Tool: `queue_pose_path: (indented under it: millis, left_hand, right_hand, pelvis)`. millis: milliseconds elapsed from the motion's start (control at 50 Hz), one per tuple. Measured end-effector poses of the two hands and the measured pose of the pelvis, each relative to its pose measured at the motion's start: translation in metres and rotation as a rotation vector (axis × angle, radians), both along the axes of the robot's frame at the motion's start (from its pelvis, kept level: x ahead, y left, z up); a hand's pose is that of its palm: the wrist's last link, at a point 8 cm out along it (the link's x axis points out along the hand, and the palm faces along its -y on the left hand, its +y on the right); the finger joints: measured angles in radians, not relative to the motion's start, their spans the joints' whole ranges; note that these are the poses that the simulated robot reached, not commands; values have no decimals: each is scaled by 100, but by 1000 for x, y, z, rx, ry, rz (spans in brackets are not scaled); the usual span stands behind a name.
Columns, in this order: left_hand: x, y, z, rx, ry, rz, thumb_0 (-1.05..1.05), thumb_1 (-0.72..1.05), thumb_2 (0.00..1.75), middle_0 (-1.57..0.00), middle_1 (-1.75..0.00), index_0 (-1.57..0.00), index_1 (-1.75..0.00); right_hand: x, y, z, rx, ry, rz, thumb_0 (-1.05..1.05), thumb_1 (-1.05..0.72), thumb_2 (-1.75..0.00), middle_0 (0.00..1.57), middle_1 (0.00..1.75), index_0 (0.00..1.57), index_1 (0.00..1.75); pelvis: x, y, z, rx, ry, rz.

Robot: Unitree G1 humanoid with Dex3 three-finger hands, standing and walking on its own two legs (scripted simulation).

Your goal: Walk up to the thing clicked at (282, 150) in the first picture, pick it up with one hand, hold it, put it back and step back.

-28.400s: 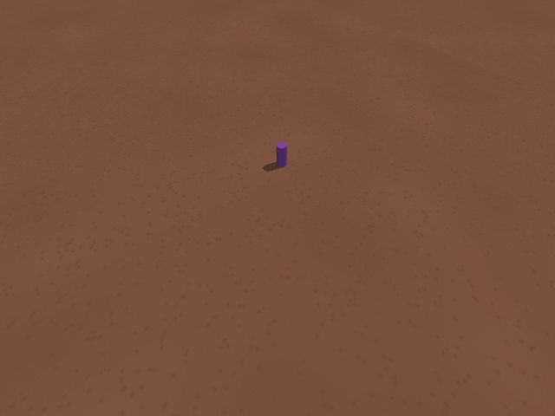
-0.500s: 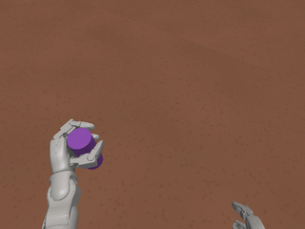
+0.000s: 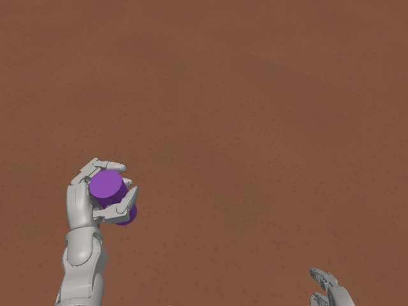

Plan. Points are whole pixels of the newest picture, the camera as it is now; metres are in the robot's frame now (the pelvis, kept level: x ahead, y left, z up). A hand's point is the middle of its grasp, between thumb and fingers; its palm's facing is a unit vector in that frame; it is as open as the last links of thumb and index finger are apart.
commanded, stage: crouch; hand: left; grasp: from the side
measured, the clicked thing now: (116, 199) +0.32 +0.19 +0.03
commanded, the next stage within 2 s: lower in 1.92 s
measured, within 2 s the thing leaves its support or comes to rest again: neither
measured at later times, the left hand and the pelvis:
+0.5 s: hand (128, 225) +0.34 +0.21 -0.14, palm faces +0.27 -0.96 -0.01, open 7.4 cm; pelvis -0.03 +0.00 -0.13, yaw -2 degrees
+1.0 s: hand (134, 249) +0.36 +0.24 -0.37, palm faces +0.31 -0.95 -0.02, open 7.4 cm; pelvis -0.08 +0.00 -0.32, yaw -5 degrees
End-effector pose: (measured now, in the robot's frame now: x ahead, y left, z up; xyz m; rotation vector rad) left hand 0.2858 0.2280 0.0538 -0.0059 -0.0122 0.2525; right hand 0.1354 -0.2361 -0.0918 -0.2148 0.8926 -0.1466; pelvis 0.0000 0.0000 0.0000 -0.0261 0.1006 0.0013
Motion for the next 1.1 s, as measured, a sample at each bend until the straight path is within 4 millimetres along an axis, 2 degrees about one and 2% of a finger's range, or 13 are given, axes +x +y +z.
queue_pose_path:
  millis: [120, 220, 300, 380, 480, 720, 920, 1100]
  left_hand:
    - [0, 3, -21, -9, 30, -1, -4, -6, 106, -83, -103, -87, -107]
    - [-1, 8, -55, -13, 59, 16, -4, -6, 106, -83, -104, -87, -107]
    - [1, 15, -89, -10, 53, 35, -4, -6, 106, -83, -104, -86, -107]
    - [9, 21, -127, 0, 22, 35, -4, -7, 107, -83, -104, -87, -107]
    - [18, 26, -182, 12, 7, 23, -4, -7, 107, -83, -104, -87, -108]
    - [26, 42, -299, 25, 16, 60, -3, -8, 108, -83, -104, -87, -108]
    - [31, 54, -390, 25, 30, 61, -3, -8, 108, -84, -104, -87, -107]
    - [35, 63, -452, 25, 29, 41, -3, -8, 108, -84, -104, -87, -107]
  right_hand:
    - [-4, -4, -5, -8, 9, -2, 1, -87, -90, 20, 30, 20, 30]
    - [-12, -10, -19, -29, 44, 4, 1, -87, -89, 20, 30, 20, 30]
    - [-21, -16, -40, -52, 86, 14, 1, -87, -89, 20, 30, 20, 30]
    - [-28, -22, -72, -72, 124, 23, 1, -87, -89, 20, 30, 20, 30]
    - [-35, -25, -123, -79, 171, 30, 1, -87, -90, 20, 30, 20, 30]
    - [-49, -15, -238, -50, 270, 77, 1, -89, -90, 20, 30, 20, 30]
    - [-76, -22, -315, -85, 342, 107, 1, -90, -90, 20, 30, 20, 30]
    - [-108, -32, -369, -118, 407, 91, 1, -91, -90, 20, 30, 20, 30]
  pelvis:
    - [-5, -1, -6, 0, 31, -2]
    - [-10, -1, -18, 0, 85, -5]
    - [-16, 0, -39, -3, 153, -7]
    - [-20, 1, -70, -10, 240, -10]
    - [-26, 2, -118, -18, 332, -19]
    - [-48, 2, -215, -29, 460, -40]
    - [-68, 2, -293, -38, 481, -55]
    - [-82, 3, -352, -42, 445, -71]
